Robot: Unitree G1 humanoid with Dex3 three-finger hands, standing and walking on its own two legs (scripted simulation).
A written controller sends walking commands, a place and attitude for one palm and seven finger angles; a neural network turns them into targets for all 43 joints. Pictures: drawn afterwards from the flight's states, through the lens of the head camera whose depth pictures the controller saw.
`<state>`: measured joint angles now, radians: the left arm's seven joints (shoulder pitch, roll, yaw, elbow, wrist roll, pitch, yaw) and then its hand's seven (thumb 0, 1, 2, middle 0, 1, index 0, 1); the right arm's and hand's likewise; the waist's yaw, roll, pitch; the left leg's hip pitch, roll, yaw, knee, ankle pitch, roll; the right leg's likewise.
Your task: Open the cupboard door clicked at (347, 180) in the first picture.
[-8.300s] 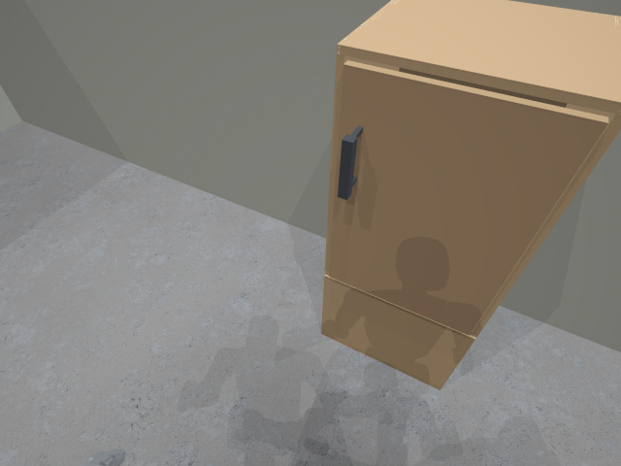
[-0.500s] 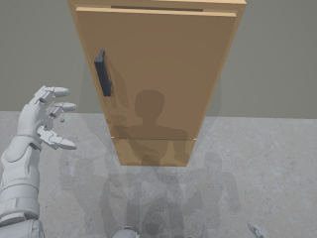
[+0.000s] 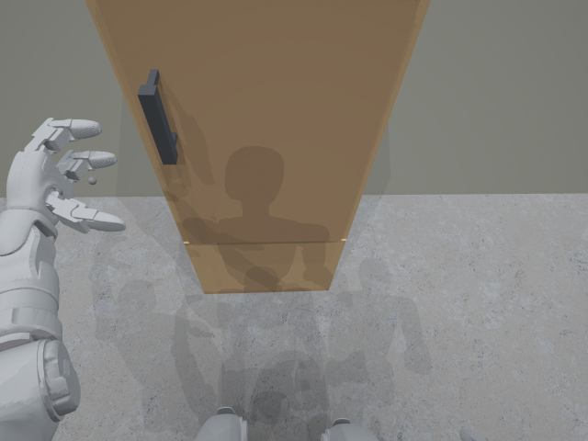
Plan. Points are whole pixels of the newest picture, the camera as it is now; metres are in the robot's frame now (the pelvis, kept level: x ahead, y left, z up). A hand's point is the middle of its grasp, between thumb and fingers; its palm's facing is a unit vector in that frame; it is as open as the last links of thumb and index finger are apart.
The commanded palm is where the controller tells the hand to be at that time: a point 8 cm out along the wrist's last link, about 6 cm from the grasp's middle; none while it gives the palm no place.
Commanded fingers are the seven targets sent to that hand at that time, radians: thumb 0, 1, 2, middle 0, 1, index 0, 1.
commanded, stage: move the hooked fingers beside the handle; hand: left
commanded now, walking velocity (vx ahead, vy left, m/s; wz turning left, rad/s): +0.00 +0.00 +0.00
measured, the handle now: (162, 119) +0.55 +0.20 +0.09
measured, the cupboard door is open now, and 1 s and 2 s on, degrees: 0 0 0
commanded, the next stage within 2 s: slide the fingers in behind the handle in 1.24 s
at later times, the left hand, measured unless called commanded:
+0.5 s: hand (112, 142) +0.50 +0.26 +0.09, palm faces +0.02 -1.00 +0.00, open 14.0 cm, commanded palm +0.48 +0.30 +0.09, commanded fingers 0.00 -0.50 0.30 -0.30 -1.20 -0.30 -1.20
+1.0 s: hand (114, 148) +0.49 +0.25 +0.09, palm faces +0.04 -1.00 +0.00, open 14.0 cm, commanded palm +0.48 +0.29 +0.09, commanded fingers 0.00 -0.50 0.30 -0.30 -1.20 -0.30 -1.20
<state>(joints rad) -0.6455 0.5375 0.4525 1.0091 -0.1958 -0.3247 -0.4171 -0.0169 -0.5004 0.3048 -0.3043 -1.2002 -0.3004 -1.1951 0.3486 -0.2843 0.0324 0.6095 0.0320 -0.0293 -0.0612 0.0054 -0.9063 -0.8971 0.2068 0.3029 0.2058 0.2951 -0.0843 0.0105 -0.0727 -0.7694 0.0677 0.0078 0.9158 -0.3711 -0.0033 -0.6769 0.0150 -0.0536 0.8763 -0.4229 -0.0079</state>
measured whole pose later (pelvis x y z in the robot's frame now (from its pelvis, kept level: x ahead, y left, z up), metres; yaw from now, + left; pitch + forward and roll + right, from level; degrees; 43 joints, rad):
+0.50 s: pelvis +0.00 +0.01 -0.01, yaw -1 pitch +19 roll -3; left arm -0.92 0.68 0.47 1.24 -0.12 -0.30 -0.41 -0.02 -0.50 0.30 -0.30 -1.20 -0.30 -1.20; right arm 0.41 -0.29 0.04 0.63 0.02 0.03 -0.05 0.00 -0.91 -0.90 0.21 0.30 0.21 0.30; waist -0.16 0.02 -0.08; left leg -0.92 0.08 0.01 0.98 -0.39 0.01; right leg -0.81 0.03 -0.05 0.92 -0.43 0.00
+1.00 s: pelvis +0.01 +0.01 -0.01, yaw -1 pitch +18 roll -4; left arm -0.85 0.58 0.43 1.15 -0.13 -0.35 -0.36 -0.02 -0.50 0.30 -0.30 -1.20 -0.30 -1.20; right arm 0.36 -0.27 0.04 0.61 0.01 0.06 -0.04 0.00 -0.91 -0.90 0.21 0.30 0.21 0.30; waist -0.13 0.01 -0.09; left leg -0.88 0.07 0.00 0.98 -0.41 0.01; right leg -0.77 0.02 -0.05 0.91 -0.44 0.01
